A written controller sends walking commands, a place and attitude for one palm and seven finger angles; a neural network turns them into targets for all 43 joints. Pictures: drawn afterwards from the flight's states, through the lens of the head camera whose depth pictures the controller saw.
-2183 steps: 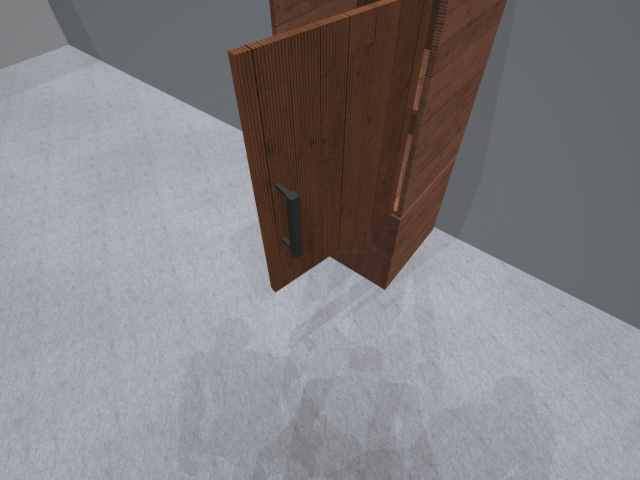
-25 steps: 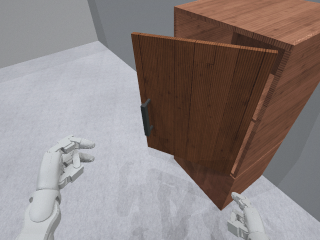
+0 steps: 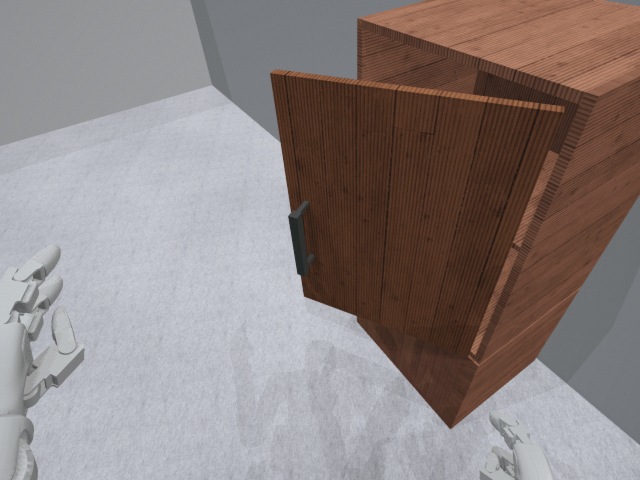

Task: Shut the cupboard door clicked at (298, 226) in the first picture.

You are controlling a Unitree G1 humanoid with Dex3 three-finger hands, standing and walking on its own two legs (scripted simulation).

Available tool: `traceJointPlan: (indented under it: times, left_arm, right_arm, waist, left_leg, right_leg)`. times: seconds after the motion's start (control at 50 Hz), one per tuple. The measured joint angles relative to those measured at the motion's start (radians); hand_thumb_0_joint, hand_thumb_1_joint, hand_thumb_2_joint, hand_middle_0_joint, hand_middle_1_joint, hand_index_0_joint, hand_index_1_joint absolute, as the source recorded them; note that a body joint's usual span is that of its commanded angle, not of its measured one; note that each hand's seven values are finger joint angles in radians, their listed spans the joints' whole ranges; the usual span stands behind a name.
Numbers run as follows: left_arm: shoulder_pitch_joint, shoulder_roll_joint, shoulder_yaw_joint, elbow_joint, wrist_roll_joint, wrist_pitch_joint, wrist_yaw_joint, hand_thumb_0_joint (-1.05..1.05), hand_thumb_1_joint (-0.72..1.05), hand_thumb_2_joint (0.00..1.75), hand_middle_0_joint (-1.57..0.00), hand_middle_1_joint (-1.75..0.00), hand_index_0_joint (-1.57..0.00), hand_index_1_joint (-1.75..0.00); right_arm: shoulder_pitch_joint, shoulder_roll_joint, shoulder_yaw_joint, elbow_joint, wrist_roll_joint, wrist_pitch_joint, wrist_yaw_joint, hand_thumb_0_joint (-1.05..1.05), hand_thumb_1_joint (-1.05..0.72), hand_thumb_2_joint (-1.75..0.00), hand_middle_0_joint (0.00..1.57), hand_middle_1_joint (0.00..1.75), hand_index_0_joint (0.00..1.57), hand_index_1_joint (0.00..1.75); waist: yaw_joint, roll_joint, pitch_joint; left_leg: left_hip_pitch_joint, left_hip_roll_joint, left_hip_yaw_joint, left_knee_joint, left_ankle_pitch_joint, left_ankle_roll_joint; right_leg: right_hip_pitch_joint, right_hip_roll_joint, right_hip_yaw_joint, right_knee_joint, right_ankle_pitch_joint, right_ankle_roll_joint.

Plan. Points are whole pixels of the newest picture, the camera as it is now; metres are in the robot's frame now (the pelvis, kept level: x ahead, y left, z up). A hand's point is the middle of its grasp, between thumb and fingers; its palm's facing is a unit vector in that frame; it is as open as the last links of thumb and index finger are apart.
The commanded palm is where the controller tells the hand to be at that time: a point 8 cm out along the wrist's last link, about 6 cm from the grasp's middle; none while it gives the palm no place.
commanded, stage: draw the hand back to the body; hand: left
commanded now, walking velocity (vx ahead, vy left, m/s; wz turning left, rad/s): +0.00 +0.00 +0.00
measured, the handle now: (303, 239) +0.61 +0.13 -0.10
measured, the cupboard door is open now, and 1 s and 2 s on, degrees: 31 31 31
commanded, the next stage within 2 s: step back with the hand held close in 0.14 s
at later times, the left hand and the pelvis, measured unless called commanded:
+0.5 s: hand (74, 340) +0.19 +0.27 +0.16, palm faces +0.38 -0.78 -0.49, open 7.4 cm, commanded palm +0.14 +0.31 +0.17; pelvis -0.01 +0.01 +0.00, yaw -1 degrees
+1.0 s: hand out of the picture +0.12 +0.31 +0.15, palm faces +0.44 -0.76 -0.49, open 7.4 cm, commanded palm +0.06 +0.34 +0.17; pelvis -0.08 +0.04 -0.01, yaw +1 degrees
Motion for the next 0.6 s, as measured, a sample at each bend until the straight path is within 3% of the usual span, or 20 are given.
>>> traceJointPlan:
  times: [0.28,0.42,0.6]
  left_arm:
    - [0.007,0.024,0.016,-0.028,-0.007,-0.022,-0.008,0.02,0.89,0.9,-0.21,-0.3,-0.21,-0.31]
    - [0.032,0.042,0.038,-0.033,0.005,-0.074,-0.004,0.02,0.89,0.9,-0.21,-0.3,-0.21,-0.31]
    - [0.078,0.093,0.054,-0.081,-0.002,-0.07,0.008,0.02,0.89,0.9,-0.21,-0.3,-0.21,-0.31]
  right_arm:
    - [-0.013,0.021,0.007,-0.012,-0.001,-0.017,0.004,0.02,-0.9,-0.9,0.2,0.3,0.2,0.3]
    - [-0.026,0.001,-0.008,-0.018,0.0,0.043,0.0,0.02,-0.9,-0.9,0.21,0.3,0.2,0.3]
    - [-0.029,-0.009,-0.026,-0.059,0.007,0.101,-0.019,0.02,-0.9,-0.9,0.2,0.3,0.2,0.3]
  waist:
    - [-0.013,-0.007,0.001]
    - [-0.038,0.009,-0.011]
    - [-0.063,-0.005,0.005]
  left_leg:
    - [0.009,0.012,0.006,-0.006,0.001,-0.007]
    - [-0.081,0.021,-0.004,0.059,-0.019,-0.001]
    - [-0.12,0.001,0.026,0.051,0.006,0.027]
  right_leg:
    - [0.008,0.011,0.008,-0.013,0.009,-0.006]
    - [-0.056,0.02,-0.002,0.004,0.012,0.003]
    - [-0.124,-0.005,0.024,0.044,0.019,0.03]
